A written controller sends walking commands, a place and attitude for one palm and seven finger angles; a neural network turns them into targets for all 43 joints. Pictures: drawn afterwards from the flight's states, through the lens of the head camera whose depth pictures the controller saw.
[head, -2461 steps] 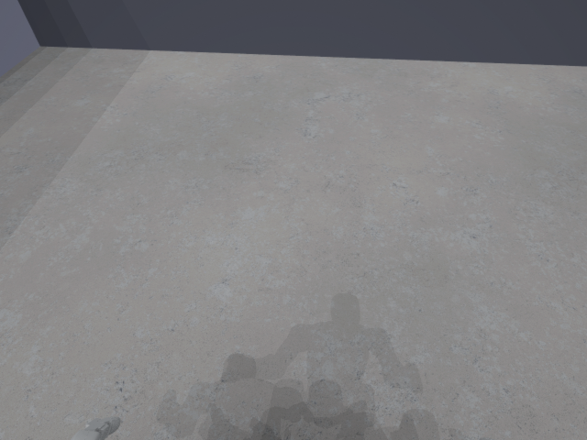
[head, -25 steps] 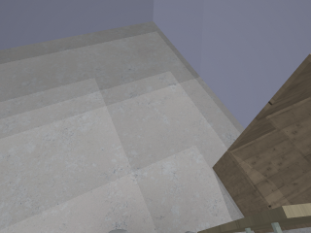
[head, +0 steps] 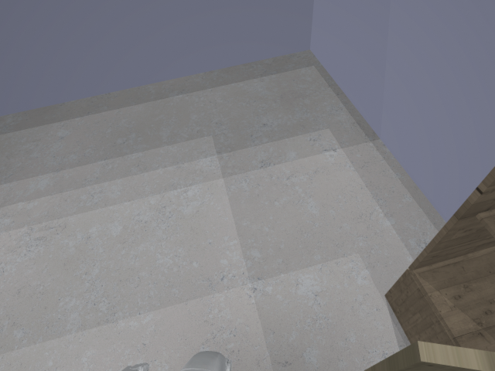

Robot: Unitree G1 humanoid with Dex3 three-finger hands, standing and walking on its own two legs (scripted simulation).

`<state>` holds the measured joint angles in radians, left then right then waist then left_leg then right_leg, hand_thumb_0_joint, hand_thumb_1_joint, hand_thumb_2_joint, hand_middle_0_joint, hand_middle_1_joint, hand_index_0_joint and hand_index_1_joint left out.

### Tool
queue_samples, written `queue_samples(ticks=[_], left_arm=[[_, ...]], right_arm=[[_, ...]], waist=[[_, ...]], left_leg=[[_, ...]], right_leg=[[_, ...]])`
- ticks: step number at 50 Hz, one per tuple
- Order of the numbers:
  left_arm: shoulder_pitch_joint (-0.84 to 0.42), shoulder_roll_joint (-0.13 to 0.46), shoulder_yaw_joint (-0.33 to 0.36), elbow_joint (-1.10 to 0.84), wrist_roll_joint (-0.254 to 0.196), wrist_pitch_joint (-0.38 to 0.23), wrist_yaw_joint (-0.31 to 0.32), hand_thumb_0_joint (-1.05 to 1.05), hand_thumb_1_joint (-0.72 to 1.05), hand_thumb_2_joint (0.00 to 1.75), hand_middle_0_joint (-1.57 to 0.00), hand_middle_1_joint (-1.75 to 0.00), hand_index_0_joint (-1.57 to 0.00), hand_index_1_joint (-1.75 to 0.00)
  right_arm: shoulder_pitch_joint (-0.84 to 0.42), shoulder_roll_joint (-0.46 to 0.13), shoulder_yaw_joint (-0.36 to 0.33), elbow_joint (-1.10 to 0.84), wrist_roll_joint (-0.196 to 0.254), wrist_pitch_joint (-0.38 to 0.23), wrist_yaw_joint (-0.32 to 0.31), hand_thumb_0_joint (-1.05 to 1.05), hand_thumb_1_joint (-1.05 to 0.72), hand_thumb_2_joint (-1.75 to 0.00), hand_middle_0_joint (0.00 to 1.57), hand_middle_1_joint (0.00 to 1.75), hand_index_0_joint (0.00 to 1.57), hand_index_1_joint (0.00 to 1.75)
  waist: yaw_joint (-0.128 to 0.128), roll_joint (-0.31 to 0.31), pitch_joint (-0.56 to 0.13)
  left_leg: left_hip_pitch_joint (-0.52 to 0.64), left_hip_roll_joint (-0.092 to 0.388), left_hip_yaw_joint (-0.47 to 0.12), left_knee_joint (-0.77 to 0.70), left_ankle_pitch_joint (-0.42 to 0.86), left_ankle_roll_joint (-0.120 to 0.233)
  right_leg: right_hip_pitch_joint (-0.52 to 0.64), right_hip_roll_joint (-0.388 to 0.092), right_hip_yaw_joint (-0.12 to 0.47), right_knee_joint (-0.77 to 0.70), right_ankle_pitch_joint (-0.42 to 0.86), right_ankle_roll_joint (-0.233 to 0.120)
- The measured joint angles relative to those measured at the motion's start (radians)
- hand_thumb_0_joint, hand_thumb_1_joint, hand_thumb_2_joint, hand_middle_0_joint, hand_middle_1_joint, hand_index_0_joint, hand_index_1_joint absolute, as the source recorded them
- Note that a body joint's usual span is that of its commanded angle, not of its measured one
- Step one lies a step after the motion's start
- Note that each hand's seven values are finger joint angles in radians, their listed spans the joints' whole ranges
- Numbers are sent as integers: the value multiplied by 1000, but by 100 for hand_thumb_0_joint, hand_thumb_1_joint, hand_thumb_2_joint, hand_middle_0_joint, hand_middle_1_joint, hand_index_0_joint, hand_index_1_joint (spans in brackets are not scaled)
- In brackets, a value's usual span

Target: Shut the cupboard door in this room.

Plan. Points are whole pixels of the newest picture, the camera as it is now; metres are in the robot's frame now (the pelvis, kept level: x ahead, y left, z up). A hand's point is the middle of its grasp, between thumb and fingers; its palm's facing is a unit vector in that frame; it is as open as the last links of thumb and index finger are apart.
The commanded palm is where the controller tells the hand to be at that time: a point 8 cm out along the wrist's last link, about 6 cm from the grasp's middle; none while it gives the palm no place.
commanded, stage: turn or walk to find it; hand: left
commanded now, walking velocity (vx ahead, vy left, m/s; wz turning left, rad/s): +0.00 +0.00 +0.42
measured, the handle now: out of the picture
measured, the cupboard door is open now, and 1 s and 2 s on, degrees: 67 57 44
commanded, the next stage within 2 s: none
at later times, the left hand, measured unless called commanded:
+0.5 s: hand out of the picture +0.01 +0.26 -0.17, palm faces +0.22 -0.94 -0.24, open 7.4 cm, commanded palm none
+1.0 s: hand out of the picture +0.00 +0.17 -0.15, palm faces +0.42 -0.87 -0.27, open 7.3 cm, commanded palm none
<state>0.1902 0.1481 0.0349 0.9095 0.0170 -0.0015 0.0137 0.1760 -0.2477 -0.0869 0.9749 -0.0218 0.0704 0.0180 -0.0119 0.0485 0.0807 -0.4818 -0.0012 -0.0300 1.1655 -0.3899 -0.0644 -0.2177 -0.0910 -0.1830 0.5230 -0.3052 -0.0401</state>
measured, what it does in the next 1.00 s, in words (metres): steps on the spot, turning left: left foot, then right foot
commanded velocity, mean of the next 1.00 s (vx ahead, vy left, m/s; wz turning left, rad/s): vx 0.00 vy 0.00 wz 0.42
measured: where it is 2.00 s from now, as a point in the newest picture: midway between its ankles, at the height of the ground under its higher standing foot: outside the picture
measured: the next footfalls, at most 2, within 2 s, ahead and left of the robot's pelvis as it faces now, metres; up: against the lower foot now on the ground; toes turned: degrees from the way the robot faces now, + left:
left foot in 0.30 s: +0.01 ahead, +0.14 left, +0.00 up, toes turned +13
right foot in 0.72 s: +0.07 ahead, -0.10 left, +0.00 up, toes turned +12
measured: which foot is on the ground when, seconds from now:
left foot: up 0.00-0.28, down 0.30-0.72, up 0.74-1.00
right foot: down 0.00-0.30, up 0.32-0.70, down 0.72-1.00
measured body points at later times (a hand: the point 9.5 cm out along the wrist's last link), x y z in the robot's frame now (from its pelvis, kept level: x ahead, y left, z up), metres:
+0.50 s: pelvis +0.00 +0.04 +0.00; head +0.04 +0.06 +0.45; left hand +0.00 +0.31 -0.16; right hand +0.09 -0.24 -0.13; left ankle -0.03 +0.13 -0.74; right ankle -0.01 -0.12 -0.66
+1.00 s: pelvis +0.02 -0.03 +0.00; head +0.08 -0.04 +0.45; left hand -0.02 +0.22 -0.13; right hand +0.13 -0.25 -0.17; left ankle -0.09 +0.11 -0.65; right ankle +0.03 -0.11 -0.74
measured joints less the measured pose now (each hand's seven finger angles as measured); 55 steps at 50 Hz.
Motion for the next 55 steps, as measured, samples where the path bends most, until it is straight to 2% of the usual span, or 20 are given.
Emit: queue_samples(ticks=[5,11,14,15,17,19,23,27,33,36,38,39,42,45,49,55], left_arm=[[34,8,2,5,4,-8,0,0,91,90,-20,-30,-20,-30],[76,44,15,40,9,4,-1,0,90,90,-20,-30,-20,-30],[93,73,28,65,6,16,-1,0,90,90,-20,-30,-20,-30],[99,85,32,72,2,21,-2,0,90,90,-20,-30,-20,-30],[90,109,40,89,-5,45,1,0,91,90,-20,-30,-20,-30],[74,118,40,102,-5,66,4,1,91,90,-20,-30,-20,-30],[21,113,35,97,-5,67,-10,1,91,90,-19,-30,-20,-30],[-37,108,30,65,-7,57,-12,1,91,90,-19,-30,-20,-30],[-110,85,16,22,-14,49,-12,0,91,90,-19,-30,-20,-30],[-118,69,7,0,-16,26,-14,0,91,90,-19,-30,-20,-30],[-114,46,-1,-5,-8,8,-10,0,91,90,-19,-30,-20,-30],[-106,37,-6,-8,-6,5,-9,0,91,90,-20,-30,-20,-30],[-72,12,-10,-7,-5,5,-4,0,91,90,-20,-30,-20,-30],[-38,1,-9,2,-5,4,-2,0,90,90,-20,-30,-20,-30],[5,3,0,13,-2,-1,2,0,91,90,-20,-30,-20,-30],[62,29,13,41,5,3,1,0,91,90,-20,-30,-20,-30]], right_arm=[[-5,1,7,30,2,23,-2,1,-91,-90,20,30,20,31],[-18,-22,2,55,13,16,7,1,-91,-90,20,30,19,31],[-11,-39,3,48,14,0,5,1,-91,-90,20,30,19,30],[-4,-42,6,44,10,-5,1,1,-91,-90,20,30,19,30],[4,-30,10,34,6,-22,-7,1,-91,-90,20,30,19,30],[15,-18,19,25,4,-34,-17,1,-91,-90,20,30,20,30],[31,-18,16,44,4,-32,-43,1,-91,-90,20,30,20,30],[49,-9,22,43,3,-42,-42,1,-91,-90,20,30,20,30],[58,16,31,18,-6,-40,-29,1,-91,-90,20,30,20,30],[67,26,30,7,-2,-37,-22,1,-91,-90,20,30,20,30],[61,22,22,8,4,-28,-19,1,-91,-90,20,30,20,30],[61,22,19,7,4,-19,-18,1,-91,-90,20,30,20,30],[59,20,7,15,2,1,-13,1,-91,-90,20,30,20,30],[61,17,2,28,1,8,-5,1,-91,-90,20,30,20,30],[60,18,1,51,1,18,0,1,-91,-90,20,30,20,30],[55,-30,-5,91,15,7,14,1,-91,-90,20,30,21,30]], waist=[[21,-28,14],[40,-50,44],[36,-66,49],[33,-74,44],[33,-103,45],[28,-100,35],[16,-71,14],[5,-68,5],[-23,-48,3],[-26,-34,-5],[-27,-6,4],[-29,-1,5],[-25,3,4],[-24,2,7],[-11,-12,16],[9,-22,47]], left_leg=[[49,26,23,-142,-28,-13],[128,30,77,-358,-55,3],[194,25,111,-516,18,17],[217,19,113,-575,69,40],[209,1,113,-560,62,88],[217,4,101,-575,55,104],[247,4,67,-655,100,104],[262,-6,40,-705,134,98],[233,-9,-11,-683,135,70],[194,-16,-35,-620,107,44],[141,-18,-48,-478,-6,37],[105,-28,-48,-371,-64,34],[21,-33,-23,-98,-71,22],[-12,-7,-8,13,-5,4],[7,24,5,-38,2,-13],[88,40,53,-267,-46,-9]], right_leg=[[16,-18,-46,-18,1,0],[3,-32,-94,19,-19,16],[-17,-48,-118,75,-47,34],[-32,-58,-123,112,-65,43],[-92,-57,-54,254,-192,78],[-152,-26,18,403,-253,92],[-227,-2,101,550,-171,109],[-239,-1,141,518,-124,122],[-159,30,135,278,-132,124],[-64,48,114,55,-6,107],[-59,56,89,58,-6,40],[-56,49,78,65,-19,21],[-27,28,53,34,-23,5],[0,14,24,-5,-9,5],[18,-3,-14,-27,-7,4],[14,-24,-60,0,-26,15]])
